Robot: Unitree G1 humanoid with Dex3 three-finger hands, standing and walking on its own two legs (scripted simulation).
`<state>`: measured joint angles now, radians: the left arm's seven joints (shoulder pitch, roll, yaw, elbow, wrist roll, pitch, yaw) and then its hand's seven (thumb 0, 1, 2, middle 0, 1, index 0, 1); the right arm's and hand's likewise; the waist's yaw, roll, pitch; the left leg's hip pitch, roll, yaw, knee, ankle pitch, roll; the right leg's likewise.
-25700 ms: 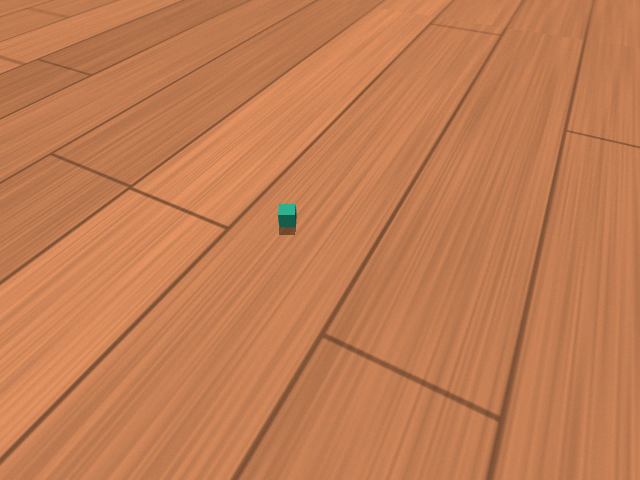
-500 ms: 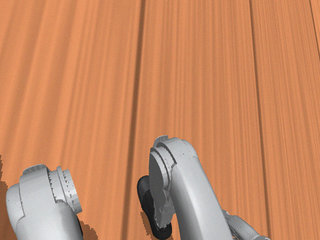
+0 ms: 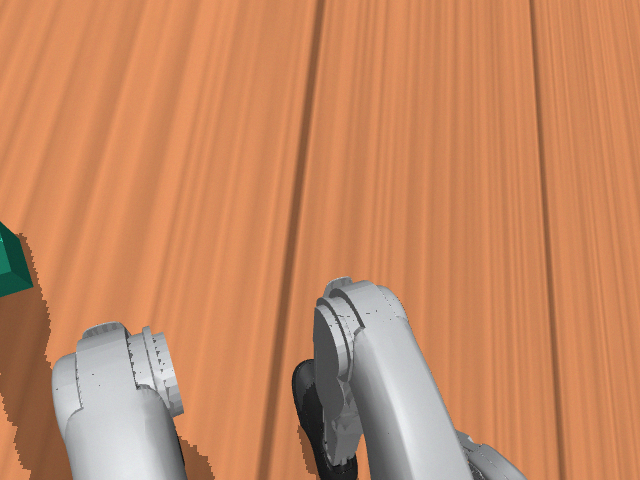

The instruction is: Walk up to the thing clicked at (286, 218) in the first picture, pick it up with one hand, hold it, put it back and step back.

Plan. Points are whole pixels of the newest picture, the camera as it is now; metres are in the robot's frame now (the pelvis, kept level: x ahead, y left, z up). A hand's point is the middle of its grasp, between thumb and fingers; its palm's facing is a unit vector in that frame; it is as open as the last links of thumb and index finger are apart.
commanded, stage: withdraw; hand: left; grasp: from above
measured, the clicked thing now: out of the picture +0.41 +0.36 -0.26
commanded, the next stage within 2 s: home in 0.66 s
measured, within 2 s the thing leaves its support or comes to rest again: neither
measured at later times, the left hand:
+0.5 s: hand out of the picture +0.38 +0.36 -0.07, palm faces -0.50 -0.12 -0.86, open 13.8 cm
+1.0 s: hand out of the picture +0.39 +0.37 -0.06, palm faces -0.34 -0.13 -0.93, open 12.6 cm
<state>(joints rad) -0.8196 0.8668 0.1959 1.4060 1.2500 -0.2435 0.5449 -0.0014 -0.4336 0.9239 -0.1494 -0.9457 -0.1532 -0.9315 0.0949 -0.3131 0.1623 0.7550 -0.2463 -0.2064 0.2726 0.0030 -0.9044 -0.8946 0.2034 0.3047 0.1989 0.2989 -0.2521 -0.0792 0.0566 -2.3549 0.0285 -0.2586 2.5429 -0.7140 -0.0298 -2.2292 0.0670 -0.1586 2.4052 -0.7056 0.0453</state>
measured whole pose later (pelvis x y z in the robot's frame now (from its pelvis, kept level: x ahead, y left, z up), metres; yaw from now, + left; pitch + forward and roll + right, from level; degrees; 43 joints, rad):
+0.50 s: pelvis -0.02 -0.01 +0.07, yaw +6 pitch +32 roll -7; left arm -0.89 0.75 0.00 1.29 1.16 -0.24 0.18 0.00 -0.45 0.96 -0.14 -0.95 -0.13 -0.95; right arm 0.13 -0.31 0.06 0.70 -0.10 -0.04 0.12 0.00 -0.90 -0.89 0.20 0.30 0.20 0.30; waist -0.17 -0.02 -0.08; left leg -2.20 0.03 -0.14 2.26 -0.62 -0.01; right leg -2.12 0.03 -0.08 2.21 -0.65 0.02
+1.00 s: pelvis -0.01 +0.00 +0.06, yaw +6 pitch +34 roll -8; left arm -0.78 0.69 0.10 1.17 1.10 -0.13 0.30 0.00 -0.16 0.87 -0.22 -0.68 -0.21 -0.68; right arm 0.19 -0.23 0.02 0.74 -0.10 -0.03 0.12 0.00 -0.89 -0.89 0.20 0.30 0.20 0.30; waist -0.16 0.04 -0.13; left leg -2.25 0.03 -0.13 2.29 -0.65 0.00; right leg -2.15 0.03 -0.06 2.23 -0.68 0.04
